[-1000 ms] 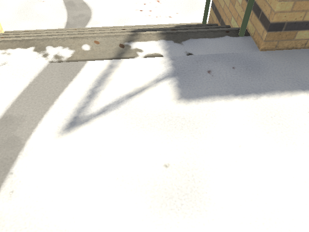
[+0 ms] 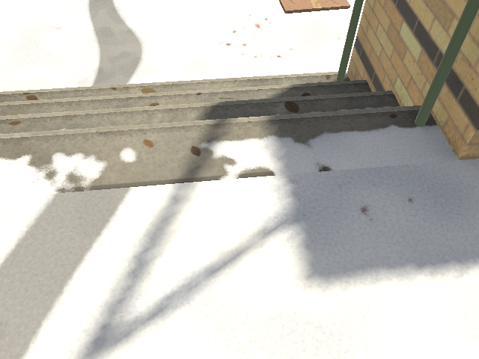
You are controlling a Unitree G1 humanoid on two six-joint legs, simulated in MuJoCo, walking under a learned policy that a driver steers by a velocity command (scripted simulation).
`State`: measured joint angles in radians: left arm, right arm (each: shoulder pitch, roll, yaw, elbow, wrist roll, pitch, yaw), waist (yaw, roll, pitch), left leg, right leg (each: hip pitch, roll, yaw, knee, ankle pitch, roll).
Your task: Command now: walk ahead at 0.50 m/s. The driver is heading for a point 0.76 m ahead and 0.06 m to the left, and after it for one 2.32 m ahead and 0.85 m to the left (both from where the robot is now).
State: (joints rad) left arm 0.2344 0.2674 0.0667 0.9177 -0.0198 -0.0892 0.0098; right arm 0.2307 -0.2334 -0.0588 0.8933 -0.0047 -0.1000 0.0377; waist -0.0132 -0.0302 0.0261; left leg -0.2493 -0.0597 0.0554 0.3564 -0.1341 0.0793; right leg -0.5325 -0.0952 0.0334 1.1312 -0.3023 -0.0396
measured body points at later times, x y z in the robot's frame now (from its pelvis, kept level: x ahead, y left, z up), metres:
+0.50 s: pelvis +0.27 -0.06 -0.01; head +0.30 -0.07 +0.44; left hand +0.43 +0.19 -0.12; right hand +0.28 -0.33 -0.16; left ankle +0.13 +0.07 -0.65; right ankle +0.34 -0.15 -0.74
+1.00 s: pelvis +0.53 -0.01 -0.02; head +0.57 +0.00 +0.43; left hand +0.51 +0.27 -0.16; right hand +0.73 -0.25 -0.11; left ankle +0.63 +0.09 -0.74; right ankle +0.36 -0.15 -0.70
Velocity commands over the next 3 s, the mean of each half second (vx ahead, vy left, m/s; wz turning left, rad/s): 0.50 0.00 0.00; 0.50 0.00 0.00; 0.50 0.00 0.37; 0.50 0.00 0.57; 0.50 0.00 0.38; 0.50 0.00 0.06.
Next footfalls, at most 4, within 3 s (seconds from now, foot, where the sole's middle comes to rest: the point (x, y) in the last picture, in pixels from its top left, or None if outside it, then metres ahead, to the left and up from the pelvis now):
0.40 right None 0.39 -0.15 -0.78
0.96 left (209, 293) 0.67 0.09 -0.78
1.46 right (274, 219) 0.94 -0.11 -0.78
1.98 left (171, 186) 1.08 0.24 -0.78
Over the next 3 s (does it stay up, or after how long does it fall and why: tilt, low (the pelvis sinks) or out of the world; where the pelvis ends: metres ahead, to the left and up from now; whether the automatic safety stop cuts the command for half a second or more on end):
stays up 1.36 0.40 -0.03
